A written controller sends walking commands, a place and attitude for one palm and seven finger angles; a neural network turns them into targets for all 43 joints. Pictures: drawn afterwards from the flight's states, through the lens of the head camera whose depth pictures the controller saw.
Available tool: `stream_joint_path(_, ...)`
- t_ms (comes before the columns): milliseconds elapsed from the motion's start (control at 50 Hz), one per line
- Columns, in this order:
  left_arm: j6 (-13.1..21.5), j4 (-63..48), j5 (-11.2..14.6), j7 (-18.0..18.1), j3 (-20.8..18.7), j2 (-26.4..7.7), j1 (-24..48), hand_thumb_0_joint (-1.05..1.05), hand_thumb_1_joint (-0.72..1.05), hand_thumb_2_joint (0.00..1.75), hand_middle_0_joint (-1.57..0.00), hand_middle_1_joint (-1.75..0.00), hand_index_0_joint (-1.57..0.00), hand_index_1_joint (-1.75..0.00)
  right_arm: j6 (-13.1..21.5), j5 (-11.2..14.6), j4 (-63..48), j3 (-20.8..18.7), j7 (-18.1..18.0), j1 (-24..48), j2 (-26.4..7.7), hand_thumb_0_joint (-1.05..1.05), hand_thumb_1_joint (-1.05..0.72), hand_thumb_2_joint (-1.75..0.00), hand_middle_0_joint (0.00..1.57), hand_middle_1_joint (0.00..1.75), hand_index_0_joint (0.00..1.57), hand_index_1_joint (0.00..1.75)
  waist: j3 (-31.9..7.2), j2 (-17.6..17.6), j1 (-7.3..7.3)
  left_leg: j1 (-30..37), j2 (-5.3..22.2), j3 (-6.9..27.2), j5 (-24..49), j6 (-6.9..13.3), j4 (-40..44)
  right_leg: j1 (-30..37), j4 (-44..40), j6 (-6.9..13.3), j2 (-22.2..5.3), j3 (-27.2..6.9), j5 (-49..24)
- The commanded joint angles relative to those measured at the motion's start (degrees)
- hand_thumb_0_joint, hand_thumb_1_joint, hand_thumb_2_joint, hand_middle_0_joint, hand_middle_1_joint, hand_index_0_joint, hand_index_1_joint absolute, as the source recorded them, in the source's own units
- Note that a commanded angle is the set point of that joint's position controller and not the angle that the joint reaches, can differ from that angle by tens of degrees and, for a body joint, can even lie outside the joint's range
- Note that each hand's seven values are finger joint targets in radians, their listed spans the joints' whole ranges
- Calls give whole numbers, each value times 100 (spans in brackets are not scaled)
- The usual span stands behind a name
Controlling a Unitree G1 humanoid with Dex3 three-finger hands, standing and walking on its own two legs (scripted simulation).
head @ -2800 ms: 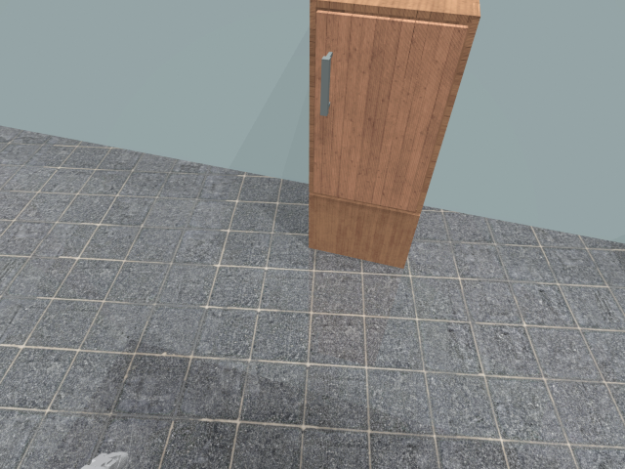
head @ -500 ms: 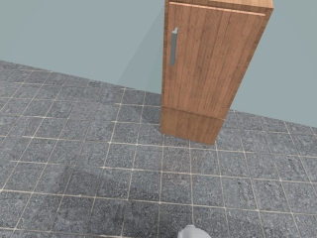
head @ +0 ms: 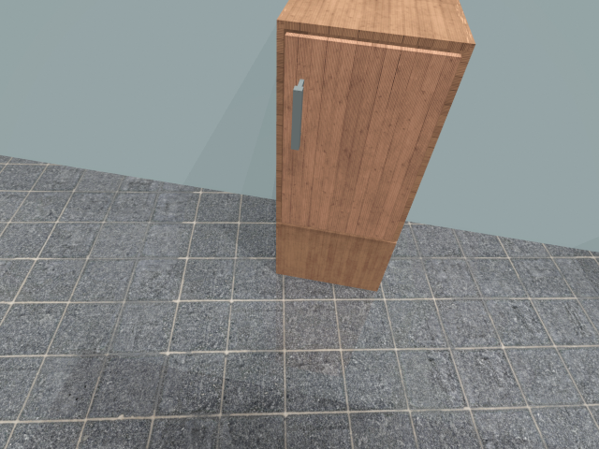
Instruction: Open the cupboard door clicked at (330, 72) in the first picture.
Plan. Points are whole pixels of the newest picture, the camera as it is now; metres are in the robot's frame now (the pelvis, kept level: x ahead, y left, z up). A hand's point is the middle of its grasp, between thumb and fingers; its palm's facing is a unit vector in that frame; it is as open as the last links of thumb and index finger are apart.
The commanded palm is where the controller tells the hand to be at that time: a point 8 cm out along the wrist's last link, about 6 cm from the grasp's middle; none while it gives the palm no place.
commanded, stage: take the last steps up to it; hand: left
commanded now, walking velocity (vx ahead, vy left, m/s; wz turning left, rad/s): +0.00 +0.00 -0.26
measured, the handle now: (298, 115) +0.83 +0.09 +0.00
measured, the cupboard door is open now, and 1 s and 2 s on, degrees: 0 0 0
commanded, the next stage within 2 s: come to a stop and stand still in 0.88 s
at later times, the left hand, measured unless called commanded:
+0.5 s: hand out of the picture +0.14 +0.13 -0.15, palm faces -0.03 -0.98 -0.21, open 7.2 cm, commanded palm none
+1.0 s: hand (220, 406) +0.22 +0.15 -0.18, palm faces -0.04 -0.99 -0.15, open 7.3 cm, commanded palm none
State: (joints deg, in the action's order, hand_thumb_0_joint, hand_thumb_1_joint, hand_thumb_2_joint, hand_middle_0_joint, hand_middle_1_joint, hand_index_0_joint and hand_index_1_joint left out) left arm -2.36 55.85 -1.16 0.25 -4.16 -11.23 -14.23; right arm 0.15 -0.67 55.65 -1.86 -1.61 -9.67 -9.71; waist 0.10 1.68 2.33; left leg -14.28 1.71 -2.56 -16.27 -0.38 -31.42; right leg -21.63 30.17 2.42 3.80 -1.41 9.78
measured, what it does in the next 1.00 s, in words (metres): walks ahead: right foot, then left foot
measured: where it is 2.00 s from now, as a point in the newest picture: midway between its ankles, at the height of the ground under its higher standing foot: outside the picture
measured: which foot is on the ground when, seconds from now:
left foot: down 0.00-0.40, up 0.42-0.80, down 0.82-1.00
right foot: up 0.00-0.36, down 0.38-0.82, up 0.84-1.00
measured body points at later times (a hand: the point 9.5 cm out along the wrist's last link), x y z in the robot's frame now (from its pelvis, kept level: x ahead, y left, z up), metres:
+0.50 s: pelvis +0.06 -0.05 +0.01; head +0.06 -0.06 +0.45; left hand +0.14 +0.18 -0.14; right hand -0.04 -0.27 -0.16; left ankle +0.02 +0.09 -0.67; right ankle +0.01 -0.14 -0.73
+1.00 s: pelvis +0.23 -0.02 +0.00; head +0.25 -0.01 +0.45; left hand +0.22 +0.20 -0.16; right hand +0.27 -0.26 -0.14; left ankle +0.27 +0.06 -0.73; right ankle +0.16 -0.13 -0.65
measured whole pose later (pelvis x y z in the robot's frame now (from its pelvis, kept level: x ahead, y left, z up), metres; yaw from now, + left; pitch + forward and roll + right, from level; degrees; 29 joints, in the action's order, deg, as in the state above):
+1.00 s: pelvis +0.23 -0.02 +0.00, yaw -7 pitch -1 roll +1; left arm 0.7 63.7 -1.4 0.2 -3.0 -8.6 -19.1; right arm 4.0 -0.8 58.8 -2.4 -1.6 -11.0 -8.4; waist 3.1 2.6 1.4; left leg -15.4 0.8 -10.5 -12.2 3.5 -28.3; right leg -24.7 65.0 0.5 -4.7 3.4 21.2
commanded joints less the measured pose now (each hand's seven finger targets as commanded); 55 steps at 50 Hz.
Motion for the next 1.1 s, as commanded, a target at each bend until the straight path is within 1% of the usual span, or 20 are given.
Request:
stream_joint_path(0,40,-460,-33,14,-139,-635,140,0,90,90,-20,-30,-20,-30,38,-83,-315,-189,-82,-254,-1045,0,-90,-90,20,30,20,30,453,-1342,-220,-266,2141,1944,-70,973,2150,-799,2169,-319,-293,-216,1699)
stream_joint_path(80,42,-171,-51,-77,-124,-386,-345,0,90,90,-20,-30,-20,-30,149,-78,-255,-92,-114,-246,-796,0,-90,-90,20,30,20,30,169,-733,-28,431,1386,702,1358,797,1711,-927,3059,-428,-367,50,1097)
stream_joint_path(220,189,-314,-42,-189,34,-209,555,0,90,90,-20,-30,-20,-30,222,-151,352,-241,-53,-1433,-970,0,-90,-90,20,30,20,30,289,-992,-628,1341,1749,864,872,1009,1750,-914,1498,-373,-684,466,1596)
stream_joint_path(280,265,-171,-21,-206,61,-131,419,0,90,90,-20,-30,-20,-30,196,-155,477,-255,-11,-1412,-993,0,-90,-90,20,30,20,30,262,-1097,-541,866,1623,708,763,847,1539,7,563,-275,-524,727,1543)
stream_joint_path(320,330,98,-17,-193,31,-144,-146,0,90,90,-20,-30,-20,-30,181,-118,527,-228,2,-1271,-930,0,-90,-90,20,30,20,30,96,-884,-226,351,1337,399,348,552,981,1158,-527,-208,-403,879,637)
stream_joint_path(340,384,300,-27,-149,-6,-345,-565,0,90,90,-20,-30,-20,-30,203,-72,539,-201,37,-1222,-771,0,-90,-90,20,30,20,30,-81,-469,-19,-330,1084,80,83,328,339,2165,-841,-68,-701,521,400)
stream_joint_path(360,458,515,-62,-74,-101,-868,-1169,0,90,90,-20,-30,-20,-30,240,0,414,-98,80,-1126,-421,0,-90,-90,20,30,20,30,-331,843,248,-1566,549,-649,-638,62,-1026,3314,-1267,313,-1849,-784,875)
stream_joint_path(380,460,626,3,-8,-176,-1282,-1661,0,90,90,-20,-30,-20,-30,220,-46,100,-58,117,-523,-391,0,-90,-90,20,30,20,30,-80,1442,498,-2508,248,-588,-1917,-31,-2253,3220,-1770,806,-2764,-2150,821)
stream_joint_path(400,442,651,22,37,-150,-1182,-1666,0,90,90,-20,-30,-20,-30,209,-90,31,-120,125,-278,-507,0,-90,-90,20,30,20,30,146,821,487,-2769,388,-96,-1760,22,-2855,2895,-1818,1005,-2786,-2035,940)
stream_joint_path(420,497,649,14,58,-133,-991,-1381,0,90,90,-20,-30,-20,-30,200,-94,136,-146,146,-322,-470,0,-90,-90,20,30,20,30,403,1136,359,-2803,566,45,-1256,64,-3111,2490,-1904,892,-2545,-1809,1041)
stream_joint_path(480,556,536,-26,100,22,-424,-774,0,90,90,-20,-30,-20,-30,154,-112,357,-182,198,-586,-306,0,-90,-90,20,30,20,30,857,348,-100,-2394,708,-33,-554,-41,-3058,1624,-1944,765,-2223,-811,358)
stream_joint_path(540,640,553,-28,94,102,-389,-772,0,90,90,-20,-30,-20,-30,89,-97,367,-169,243,-685,-117,0,-90,-90,20,30,20,30,899,411,-271,-2094,587,-271,-31,-147,-2590,1357,-1948,642,-1917,-136,-783)
stream_joint_path(700,672,765,-48,134,97,-559,-1062,0,90,90,-20,-30,-20,-30,189,-28,33,-148,338,61,-182,0,-90,-90,20,30,20,30,833,569,-189,-1353,398,-432,412,61,-939,1595,-1600,529,-1875,77,-1642)
stream_joint_path(760,640,821,-1,138,83,-543,-1083,0,90,90,-20,-30,-20,-30,277,-91,374,-202,218,-1035,-409,0,-90,-90,20,30,20,30,112,181,-681,411,-28,-650,866,202,51,1548,196,293,-1477,468,-2817)
stream_joint_path(780,617,783,31,114,100,-372,-1236,0,90,90,-20,-30,-20,-30,317,-140,550,-289,154,-1773,-865,0,-90,-90,20,30,20,30,-433,-596,-909,1625,610,151,1330,438,238,768,1449,80,-1073,687,-1626)
stream_joint_path(800,596,691,114,61,148,-37,-1531,0,90,90,-20,-30,-20,-30,331,-155,634,-403,97,-2235,-1423,0,-90,-90,20,30,20,30,-1005,-2106,-884,2600,2161,2203,1888,1050,871,-485,3209,-153,-303,973,1879)
stream_joint_path(820,584,553,68,80,137,-168,-1331,0,90,90,-20,-30,-20,-30,259,-58,611,-362,60,-2167,-1465,0,-90,-90,20,30,20,30,-1006,-1701,-835,2273,2473,2691,1405,1355,1411,-746,4101,-37,-378,350,2512)
stream_joint_path(880,524,566,0,-3,118,-60,-735,0,90,90,-20,-30,-20,-30,340,-39,352,-165,18,-908,-643,0,-90,-90,20,30,20,30,327,-593,-450,405,1926,1523,813,1067,1844,-955,4248,-112,-1024,156,1302)
stream_joint_path(940,360,680,-37,-7,128,185,-1108,0,90,90,-20,-30,-20,-30,418,-23,381,-64,2,-718,-406,0,-90,-90,20,30,20,30,191,-733,-139,-121,1481,507,1493,880,1910,-322,3527,-228,-1050,267,968)
stream_joint_path(1080,175,479,6,133,207,202,-725,0,90,90,-20,-30,-20,-30,245,-53,375,-68,-67,-492,-506,0,-90,-90,20,30,20,30,95,-685,-126,57,1439,174,3158,945,1368,381,1127,-396,-872,447,681)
